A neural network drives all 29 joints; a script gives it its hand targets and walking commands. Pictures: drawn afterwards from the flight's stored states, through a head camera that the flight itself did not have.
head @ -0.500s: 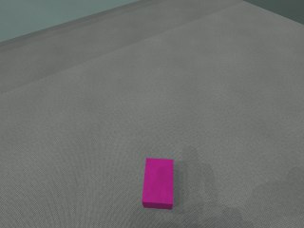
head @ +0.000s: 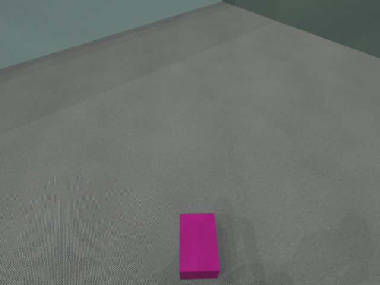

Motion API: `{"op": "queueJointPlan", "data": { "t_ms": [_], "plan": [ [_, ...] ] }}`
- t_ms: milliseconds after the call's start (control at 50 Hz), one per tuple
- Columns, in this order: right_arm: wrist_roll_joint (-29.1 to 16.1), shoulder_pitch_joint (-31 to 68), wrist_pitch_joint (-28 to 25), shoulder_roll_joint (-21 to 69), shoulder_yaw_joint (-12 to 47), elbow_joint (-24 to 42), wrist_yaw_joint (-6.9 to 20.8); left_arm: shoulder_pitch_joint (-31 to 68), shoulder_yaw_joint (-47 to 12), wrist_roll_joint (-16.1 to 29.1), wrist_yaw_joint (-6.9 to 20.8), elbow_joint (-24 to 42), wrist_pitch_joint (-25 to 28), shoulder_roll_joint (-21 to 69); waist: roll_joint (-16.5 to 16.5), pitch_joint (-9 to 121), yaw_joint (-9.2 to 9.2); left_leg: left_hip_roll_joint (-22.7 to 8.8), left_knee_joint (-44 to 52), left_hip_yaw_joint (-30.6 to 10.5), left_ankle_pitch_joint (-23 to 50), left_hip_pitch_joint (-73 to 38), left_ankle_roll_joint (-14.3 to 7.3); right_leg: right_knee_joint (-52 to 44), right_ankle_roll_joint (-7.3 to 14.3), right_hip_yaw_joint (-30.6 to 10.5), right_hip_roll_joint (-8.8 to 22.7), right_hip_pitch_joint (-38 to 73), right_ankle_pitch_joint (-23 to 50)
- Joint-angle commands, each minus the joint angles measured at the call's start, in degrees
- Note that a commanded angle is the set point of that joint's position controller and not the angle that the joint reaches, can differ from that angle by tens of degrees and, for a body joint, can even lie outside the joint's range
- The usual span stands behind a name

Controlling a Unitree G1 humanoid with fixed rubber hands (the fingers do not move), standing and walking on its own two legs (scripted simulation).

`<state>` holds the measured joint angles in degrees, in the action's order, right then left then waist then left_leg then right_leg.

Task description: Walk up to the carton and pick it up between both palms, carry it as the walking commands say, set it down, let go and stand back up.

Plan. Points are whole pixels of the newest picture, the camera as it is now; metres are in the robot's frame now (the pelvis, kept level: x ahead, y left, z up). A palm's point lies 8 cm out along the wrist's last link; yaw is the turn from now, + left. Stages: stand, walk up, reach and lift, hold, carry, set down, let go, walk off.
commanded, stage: walk up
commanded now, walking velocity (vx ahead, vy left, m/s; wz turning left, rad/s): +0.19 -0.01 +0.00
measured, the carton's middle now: (198, 245) +0.41 -0.02 -0.70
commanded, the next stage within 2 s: stand in 1.28 s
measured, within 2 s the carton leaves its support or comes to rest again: neither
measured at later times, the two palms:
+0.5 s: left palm out of the picture +0.08 +0.18 -0.14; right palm out of the picture +0.04 -0.26 -0.14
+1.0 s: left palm out of the picture +0.01 +0.20 -0.14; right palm out of the picture -0.02 -0.25 -0.14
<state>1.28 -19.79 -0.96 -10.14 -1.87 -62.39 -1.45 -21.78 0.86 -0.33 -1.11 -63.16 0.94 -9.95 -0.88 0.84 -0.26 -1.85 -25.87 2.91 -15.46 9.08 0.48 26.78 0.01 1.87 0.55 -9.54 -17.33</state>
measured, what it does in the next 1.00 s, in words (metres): stands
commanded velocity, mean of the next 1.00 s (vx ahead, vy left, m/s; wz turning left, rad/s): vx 0.02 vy -0.01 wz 0.00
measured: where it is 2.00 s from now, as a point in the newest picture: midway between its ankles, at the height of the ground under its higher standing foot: outside the picture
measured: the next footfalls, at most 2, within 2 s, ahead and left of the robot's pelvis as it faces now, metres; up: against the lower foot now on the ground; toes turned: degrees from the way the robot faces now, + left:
none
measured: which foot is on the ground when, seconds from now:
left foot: down 0.00-1.00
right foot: down 0.00-1.00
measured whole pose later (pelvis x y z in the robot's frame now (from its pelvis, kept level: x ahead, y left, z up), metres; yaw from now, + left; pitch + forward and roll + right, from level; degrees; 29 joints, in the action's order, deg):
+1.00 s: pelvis +0.02 -0.03 +0.00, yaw +1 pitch -1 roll +0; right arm 0.8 -21.1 -0.7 -8.3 0.4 -65.8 -2.9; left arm -16.1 1.6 -0.3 -1.7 -65.4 0.4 -9.6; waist -0.9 -2.0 -0.4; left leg -5.1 -20.6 4.1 -16.3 2.7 3.6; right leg 22.8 2.2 6.7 -0.1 -10.1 -11.5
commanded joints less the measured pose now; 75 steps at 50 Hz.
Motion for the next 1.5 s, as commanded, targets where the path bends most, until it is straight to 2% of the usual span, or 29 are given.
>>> {"op": "queueJointPlan", "data": {
  "t_ms": [0,20,40,60,100,120,160,180,200,260,360,380,400,480,520,600,620,660,700,840,960,980,1120,1200,1220,1260,1280,1320,1480],
  "plan": [
    [0.5,-8.7,-0.1,-6.1,-0.8,-0.1,-0.8,6.1,-0.1,-0.3,0.5,4.6,1.2,-1.1,-6.6,-11.3,-2.24,-16.9,17.5,-18.6,-4.9,-4.7,-7.5,10.1,0.1,-0.7,1.9,-18.9,-3.2],
    [0.4,-9.1,-0.5,-5.8,-0.6,0.0,-0.8,6.6,-0.2,0.0,0.6,5.3,1.5,-1.3,-7.8,-11.1,-1.90,-14.5,15.0,-15.2,8.7,-5.4,-6.4,9.0,0.3,-0.3,1.8,-16.8,-3.0],
    [-0.3,-4.9,-0.7,-3.2,0.3,0.2,-1.2,3.8,-1.0,0.5,-0.1,3.4,1.6,0.7,-6.7,-10.0,0.61,-12.2,9.7,-8.3,35.2,-4.0,-4.4,2.9,0.0,0.0,2.5,-9.4,-0.2],
    [0.0,-4.0,-1.1,-3.4,-0.3,0.3,-1.0,-0.9,-1.0,0.3,0.0,2.5,1.6,1.7,-6.7,-4.8,1.65,-10.2,6.5,-3.9,38.4,-5.2,-3.9,-1.9,0.3,2.8,1.3,-3.4,6.6],
    [-0.1,-5.4,-1.2,-2.8,0.2,-0.7,-0.7,-4.1,0.4,-0.1,-0.2,0.6,1.7,-1.3,-5.4,0.1,2.68,-6.0,4.6,-1.2,22.9,-0.6,-2.9,-3.7,2.1,0.4,2.0,6.8,13.0],
    [-0.9,-5.0,-0.8,-1.4,0.9,-0.7,-0.9,-1.2,1.0,-0.4,-0.7,0.4,1.4,-3.7,-2.8,-3.9,1.24,-5.0,5.3,-2.5,21.0,4.6,-0.7,-4.2,1.9,-3.3,6.1,8.9,30.6],
    [-1.2,-9.4,-0.1,-1.0,0.9,-1.4,-1.4,1.0,1.7,-0.3,-0.6,0.9,1.0,-5.6,4.5,-0.5,0.28,-3.6,5.0,-2.6,7.9,3.8,0.3,-1.9,4.8,-4.8,9.4,11.1,44.0],
    [-1.0,-9.9,-0.1,-0.8,1.0,-2.1,-1.6,1.7,1.7,-0.5,-1.0,0.6,1.0,-5.1,6.2,-0.1,0.34,-4.2,4.2,-2.6,11.3,2.1,0.4,-1.1,4.9,-4.3,8.9,11.1,46.4],
    [-0.9,-8.8,-0.3,-1.3,0.7,-2.2,-1.7,1.1,1.5,-0.4,-1.1,-0.3,1.0,-4.7,4.2,2.5,0.37,-4.3,3.4,-1.3,15.1,0.1,0.3,-1.0,4.7,-3.8,8.1,11.4,47.3],
    [-1.0,-9.9,0.2,-2.9,0.5,-3.3,-2.0,2.6,1.6,-0.5,-1.6,-0.7,1.1,-4.8,5.0,2.1,-0.29,-4.3,1.7,-0.8,20.2,-1.1,0.4,-1.8,4.2,-2.7,7.1,11.3,50.3],
    [-1.4,-9.1,0.3,-0.4,1.1,-3.7,-2.3,2.9,1.2,-0.3,-1.7,-2.3,1.1,-4.4,3.8,1.0,-0.24,-3.6,0.5,1.7,14.3,-0.4,1.6,-2.3,5.5,-2.3,8.1,10.6,52.9],
    [-1.3,-8.2,0.2,-0.5,1.2,-3.5,-2.6,3.1,1.3,-0.4,-1.8,-2.5,0.9,-4.1,0.9,0.8,-0.34,-3.7,2.3,1.7,15.8,-0.9,1.7,-1.7,5.4,-2.1,7.6,10.0,50.1],
    [-1.4,-8.1,0.3,-0.1,1.3,-3.7,-2.4,3.1,1.1,-0.2,-1.8,-2.6,0.8,-4.0,2.8,-1.0,-0.14,-4.1,1.7,1.7,16.0,-1.0,1.6,-2.4,4.8,-1.4,7.1,7.9,47.2],
    [-0.9,-6.7,0.7,-1.5,0.9,-3.5,-2.4,4.1,0.2,-0.2,-1.7,-2.7,0.8,-3.4,-1.7,-3.2,-0.91,-5.7,4.4,0.3,22.1,-6.0,1.0,-3.6,3.6,-1.7,5.6,1.6,33.8],
    [-0.7,-6.5,0.5,-1.5,1.2,-3.5,-2.2,3.4,0.2,0.3,-1.5,-2.3,0.3,-3.1,-1.3,-3.4,-0.53,-7.1,5.4,0.3,21.7,-7.0,0.7,-4.5,3.0,-0.9,4.9,0.1,26.1],
    [-0.8,-5.4,0.8,-3.5,0.8,-2.9,-2.1,3.0,0.5,0.3,-1.4,-2.0,0.2,-3.5,1.3,-2.1,-0.48,-7.6,5.1,0.6,16.8,-7.7,1.0,-5.7,2.6,-1.7,4.8,0.1,24.4],
    [-1.0,-4.5,0.8,-3.4,0.8,-3.0,-2.1,2.6,1.0,0.3,-1.4,-2.0,0.2,-3.9,-0.7,-3.1,0.05,-7.9,5.6,0.2,13.5,-5.3,1.0,-6.2,2.9,-2.2,4.9,0.7,22.6],
    [-0.9,-4.5,0.7,-3.5,1.0,-2.9,-1.9,3.4,1.3,0.4,-1.4,-1.7,0.3,-4.3,1.2,-1.9,-0.44,-7.2,6.1,-0.3,11.2,-3.3,1.0,-6.6,3.0,-2.2,5.5,3.6,23.8],
    [-1.0,-4.8,0.5,-2.5,1.2,-3.0,-1.9,3.5,1.7,0.2,-1.3,-1.8,0.1,-4.5,-0.2,-3.3,-0.25,-7.4,6.6,-0.6,9.1,-1.0,1.0,-6.2,3.4,-2.4,6.0,4.3,24.3],
    [-0.6,-5.9,0.2,-2.7,1.5,-3.2,-1.7,2.8,1.3,0.0,-0.8,-1.9,-0.3,-3.8,-0.4,-5.6,-0.16,-7.3,9.4,-1.1,6.3,-1.6,0.4,-7.9,2.1,-2.0,4.9,0.9,12.1],
    [-0.3,-6.1,0.0,-2.2,1.7,-3.4,-1.4,2.2,1.1,-0.3,-0.4,-1.6,-0.6,-3.5,-1.3,-9.0,-0.15,-6.8,11.0,-1.7,2.9,0.7,0.1,-8.1,1.5,-1.7,4.7,-0.2,8.8],
    [-0.4,-6.8,-0.1,-2.8,1.5,-3.5,-1.3,2.3,1.1,0.0,-0.2,-1.5,-0.6,-3.4,-3.1,-8.7,-0.35,-7.4,11.7,-2.7,2.0,1.2,-0.2,-7.9,1.7,-1.6,4.7,0.3,8.9],
    [-0.4,-6.2,-0.1,-3.5,1.3,-2.7,-1.2,1.6,1.8,-0.4,-0.3,-1.1,-0.3,-5.4,2.1,-7.5,0.00,-6.0,9.5,-2.5,0.0,2.8,-0.2,-8.6,1.5,-2.2,5.1,0.6,5.9],
    [-0.1,-6.5,-0.2,-2.1,1.4,-2.9,-1.4,1.6,1.5,-0.4,-0.3,-0.3,0.0,-4.5,-1.2,-6.7,-0.49,-6.2,8.9,-1.9,2.3,1.0,0.0,-8.6,1.8,-3.1,5.4,-0.5,7.7],
    [-0.2,-6.8,-0.2,-2.8,1.3,-2.3,-1.2,1.8,1.6,-0.3,-0.3,-0.6,-0.2,-5.1,0.8,-6.2,-0.65,-6.4,8.7,-2.4,1.9,0.5,0.1,-8.5,1.9,-2.4,5.3,-1.1,7.9],
    [0.0,-7.2,-0.1,-2.3,1.4,-2.8,-1.2,1.8,1.6,-0.1,-0.3,-0.3,-0.1,-4.4,-0.6,-5.7,-0.18,-6.4,8.4,-2.3,1.7,1.4,0.0,-8.2,1.7,-2.4,5.4,0.6,8.5],
    [-0.2,-7.6,-0.1,-2.7,0.2,-2.0,-1.3,2.0,2.1,-0.8,-0.8,0.9,-0.3,-5.3,1.6,-7.0,-0.11,-7.5,7.4,-2.1,4.9,2.3,0.7,-6.7,2.1,-1.1,5.2,-0.5,11.2],
    [-0.1,-7.0,0.0,-3.2,0.0,-1.2,-1.5,1.9,2.4,-1.0,-0.7,1.4,-0.4,-6.2,-1.4,-6.5,-0.15,-7.6,5.5,-1.2,5.5,3.2,0.8,-5.3,2.7,-1.4,5.6,-0.9,14.5],
    [0.0,-7.4,0.9,-3.6,-0.5,1.3,-1.5,3.2,2.3,-0.9,-0.8,3.9,-0.7,-6.2,-0.8,-4.3,-1.06,-7.1,2.7,-1.2,3.8,3.5,0.9,-5.2,3.0,-2.0,5.9,-2.2,14.4]
  ]
}}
